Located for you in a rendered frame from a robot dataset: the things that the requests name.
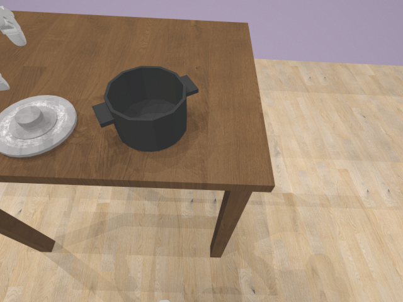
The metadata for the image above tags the lid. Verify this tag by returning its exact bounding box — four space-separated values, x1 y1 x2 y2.
0 95 77 157

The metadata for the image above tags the knob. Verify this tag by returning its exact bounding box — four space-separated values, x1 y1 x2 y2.
14 106 44 128

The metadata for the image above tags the table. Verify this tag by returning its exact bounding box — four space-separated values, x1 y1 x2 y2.
0 11 275 258

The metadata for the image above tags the pot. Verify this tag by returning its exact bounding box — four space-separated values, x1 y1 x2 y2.
92 66 198 152

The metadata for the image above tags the robot left hand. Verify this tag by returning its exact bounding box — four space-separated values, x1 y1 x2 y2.
0 6 26 91

